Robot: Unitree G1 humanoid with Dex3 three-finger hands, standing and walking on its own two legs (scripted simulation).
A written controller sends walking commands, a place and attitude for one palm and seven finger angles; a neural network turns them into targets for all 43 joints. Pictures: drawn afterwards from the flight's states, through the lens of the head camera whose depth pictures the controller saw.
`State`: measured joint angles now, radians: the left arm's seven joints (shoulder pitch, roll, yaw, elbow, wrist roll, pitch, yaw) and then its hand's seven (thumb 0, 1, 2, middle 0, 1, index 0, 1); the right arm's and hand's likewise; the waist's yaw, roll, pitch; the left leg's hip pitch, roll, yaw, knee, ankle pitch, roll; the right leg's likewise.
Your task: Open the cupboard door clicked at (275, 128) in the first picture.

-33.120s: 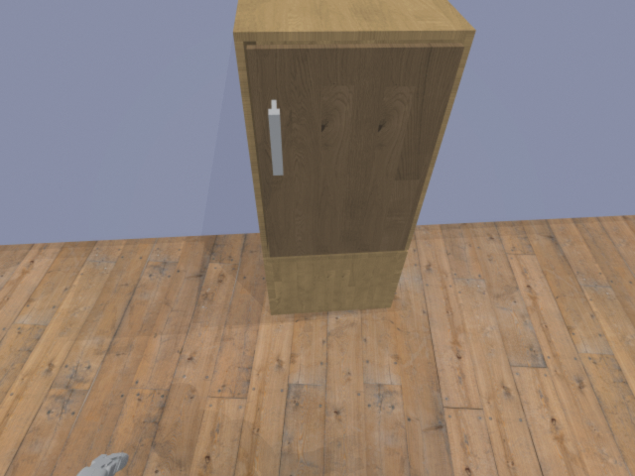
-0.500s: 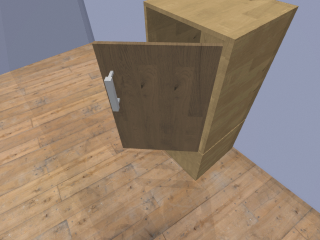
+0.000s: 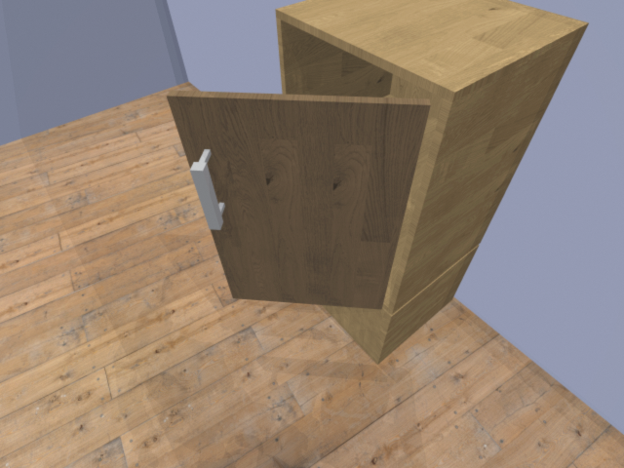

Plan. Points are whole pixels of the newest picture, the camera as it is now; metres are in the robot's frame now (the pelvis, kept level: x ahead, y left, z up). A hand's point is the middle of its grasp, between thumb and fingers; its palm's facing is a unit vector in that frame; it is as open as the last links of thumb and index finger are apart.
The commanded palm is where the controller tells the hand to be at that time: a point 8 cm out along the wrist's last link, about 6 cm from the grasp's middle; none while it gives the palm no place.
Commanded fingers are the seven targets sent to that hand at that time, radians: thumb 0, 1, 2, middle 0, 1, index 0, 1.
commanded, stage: come to a stop and stand still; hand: left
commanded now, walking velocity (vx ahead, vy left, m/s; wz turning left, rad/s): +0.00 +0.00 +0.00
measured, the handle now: (211, 190) +0.56 +0.22 +0.01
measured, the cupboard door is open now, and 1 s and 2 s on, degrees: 46 46 46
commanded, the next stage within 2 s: look again from close up in 0.24 s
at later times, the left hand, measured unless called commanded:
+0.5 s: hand out of the picture -0.01 +0.15 -0.17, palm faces +0.06 -0.98 -0.19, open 7.4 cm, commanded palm none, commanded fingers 0.00 0.90 0.90 -0.20 -0.30 -0.20 -0.30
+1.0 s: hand out of the picture +0.01 +0.18 -0.15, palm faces +0.14 -0.96 -0.23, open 7.2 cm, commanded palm +0.10 +0.21 -0.07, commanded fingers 0.00 0.78 0.85 -0.21 -0.38 -0.21 -0.38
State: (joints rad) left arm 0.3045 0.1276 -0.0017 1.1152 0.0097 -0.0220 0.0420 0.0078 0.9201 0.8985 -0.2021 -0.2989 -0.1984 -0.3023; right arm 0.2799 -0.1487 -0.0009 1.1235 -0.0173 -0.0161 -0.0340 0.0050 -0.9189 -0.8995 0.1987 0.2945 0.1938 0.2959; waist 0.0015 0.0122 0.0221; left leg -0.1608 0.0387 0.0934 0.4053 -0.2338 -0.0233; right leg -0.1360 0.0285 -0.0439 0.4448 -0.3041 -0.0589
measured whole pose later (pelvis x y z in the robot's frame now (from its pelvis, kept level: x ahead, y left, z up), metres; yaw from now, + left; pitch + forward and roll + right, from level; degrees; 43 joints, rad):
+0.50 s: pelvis +0.00 -0.01 +0.00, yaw +0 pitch -1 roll +1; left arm 0.32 0.11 0.00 1.12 0.01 -0.02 0.04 0.00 0.91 0.90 -0.20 -0.30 -0.20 -0.30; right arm 0.29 -0.13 0.00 1.14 -0.02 -0.01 -0.04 0.00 -0.92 -0.90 0.20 0.29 0.19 0.30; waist 0.01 0.01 0.03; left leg -0.14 0.06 0.08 0.39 -0.23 -0.04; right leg -0.10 0.05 -0.06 0.41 -0.29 -0.07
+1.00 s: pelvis +0.00 +0.00 +0.00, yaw +0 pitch -1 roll +0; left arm 0.48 0.15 -0.02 0.69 -0.08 0.06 0.08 0.06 0.97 0.89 -0.21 -0.30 -0.20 -0.31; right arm 0.35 -0.16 0.02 1.03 0.01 -0.10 -0.06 0.02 -0.93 -0.90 0.20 0.30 0.20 0.30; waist 0.02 0.02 0.04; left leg -0.17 0.05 0.08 0.45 -0.27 -0.02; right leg -0.14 0.04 -0.04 0.45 -0.30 -0.06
